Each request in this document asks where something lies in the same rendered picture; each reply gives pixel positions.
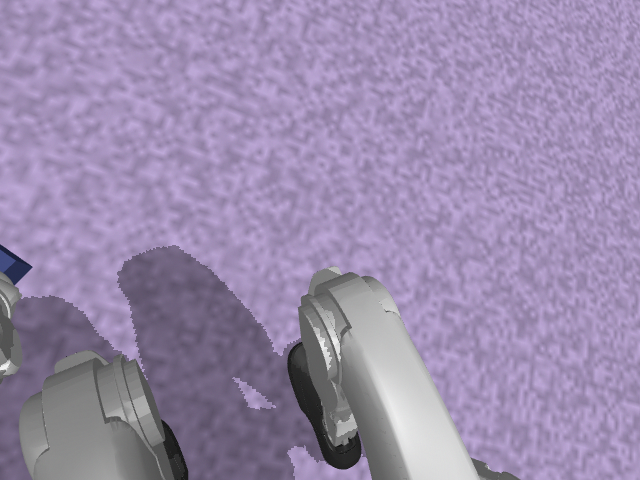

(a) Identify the left robot foot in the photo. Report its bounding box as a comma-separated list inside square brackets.
[161, 419, 188, 480]

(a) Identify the right robot foot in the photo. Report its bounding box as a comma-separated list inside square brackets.
[287, 342, 361, 470]

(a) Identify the cube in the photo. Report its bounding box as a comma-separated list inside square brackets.
[0, 244, 33, 285]

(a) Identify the left robot arm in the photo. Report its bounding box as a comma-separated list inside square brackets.
[0, 271, 22, 384]

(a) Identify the right robot hand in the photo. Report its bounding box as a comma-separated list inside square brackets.
[471, 458, 520, 480]

